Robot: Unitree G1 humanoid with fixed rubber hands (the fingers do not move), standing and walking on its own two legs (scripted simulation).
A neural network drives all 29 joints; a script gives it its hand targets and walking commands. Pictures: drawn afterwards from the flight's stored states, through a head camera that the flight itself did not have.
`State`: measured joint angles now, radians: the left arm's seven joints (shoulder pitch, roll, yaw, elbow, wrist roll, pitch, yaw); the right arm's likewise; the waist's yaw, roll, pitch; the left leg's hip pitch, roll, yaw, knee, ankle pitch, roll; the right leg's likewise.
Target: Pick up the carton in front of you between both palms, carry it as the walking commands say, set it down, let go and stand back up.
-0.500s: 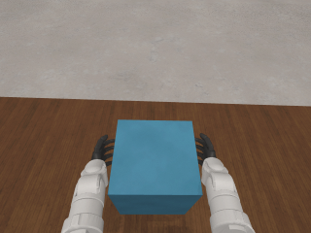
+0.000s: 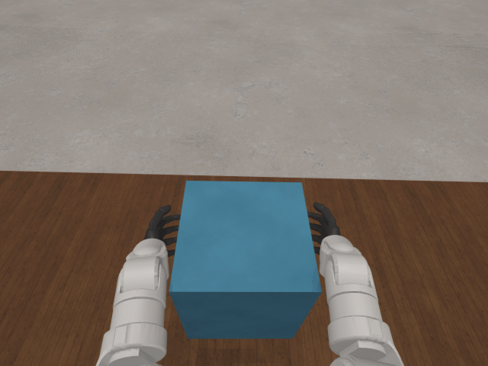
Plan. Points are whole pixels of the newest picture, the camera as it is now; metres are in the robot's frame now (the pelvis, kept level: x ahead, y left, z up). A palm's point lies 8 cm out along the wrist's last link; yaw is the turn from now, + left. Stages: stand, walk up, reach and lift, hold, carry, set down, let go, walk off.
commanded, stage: reach and lift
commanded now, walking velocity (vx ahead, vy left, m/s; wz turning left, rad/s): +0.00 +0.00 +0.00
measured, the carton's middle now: (242, 263) +0.30 +0.00 -0.04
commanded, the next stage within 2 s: hold in 0.64 s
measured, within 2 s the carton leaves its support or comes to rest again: neither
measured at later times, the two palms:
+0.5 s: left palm (155, 240) +0.31 +0.15 +0.04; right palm (330, 236) +0.31 -0.15 +0.04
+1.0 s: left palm (152, 240) +0.29 +0.15 +0.05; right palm (334, 237) +0.30 -0.15 +0.06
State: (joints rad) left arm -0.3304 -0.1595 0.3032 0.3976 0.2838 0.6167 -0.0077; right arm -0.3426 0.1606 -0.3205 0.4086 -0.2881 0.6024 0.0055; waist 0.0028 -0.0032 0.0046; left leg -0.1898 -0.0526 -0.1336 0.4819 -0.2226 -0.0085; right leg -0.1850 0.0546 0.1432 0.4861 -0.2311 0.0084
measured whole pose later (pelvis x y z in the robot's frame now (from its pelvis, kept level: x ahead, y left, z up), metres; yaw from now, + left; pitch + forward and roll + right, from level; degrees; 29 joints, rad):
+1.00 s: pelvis +0.01 +0.00 +0.01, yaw +0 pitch -7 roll +0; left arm -0.27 -0.15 0.23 0.24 0.27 0.77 -0.01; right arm -0.28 0.16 -0.24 0.24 -0.27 0.75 0.01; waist 0.00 0.00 0.02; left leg -0.05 -0.04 -0.13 0.37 -0.19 0.00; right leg -0.05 0.04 0.14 0.38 -0.20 0.01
